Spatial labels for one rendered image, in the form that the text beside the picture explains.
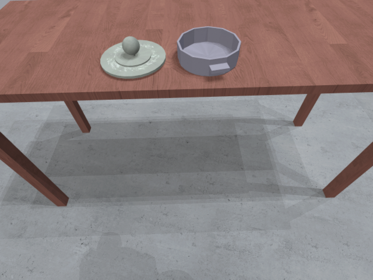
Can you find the table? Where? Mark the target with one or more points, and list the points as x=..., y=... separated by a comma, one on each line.
x=50, y=50

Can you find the pot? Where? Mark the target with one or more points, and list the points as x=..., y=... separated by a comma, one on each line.
x=208, y=51

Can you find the knob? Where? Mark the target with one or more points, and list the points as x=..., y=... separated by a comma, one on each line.
x=130, y=45

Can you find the lid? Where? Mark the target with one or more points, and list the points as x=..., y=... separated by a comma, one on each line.
x=116, y=62

